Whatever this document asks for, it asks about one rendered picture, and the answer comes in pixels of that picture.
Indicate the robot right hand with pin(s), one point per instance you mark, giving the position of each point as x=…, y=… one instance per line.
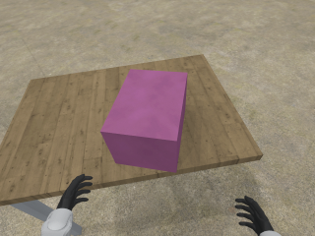
x=260, y=221

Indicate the robot left hand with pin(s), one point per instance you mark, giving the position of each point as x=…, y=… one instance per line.
x=68, y=200

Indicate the robot left forearm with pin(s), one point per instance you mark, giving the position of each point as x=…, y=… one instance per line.
x=58, y=223

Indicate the table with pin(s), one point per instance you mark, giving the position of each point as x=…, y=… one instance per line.
x=55, y=135

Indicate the carton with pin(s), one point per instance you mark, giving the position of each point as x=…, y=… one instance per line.
x=144, y=125

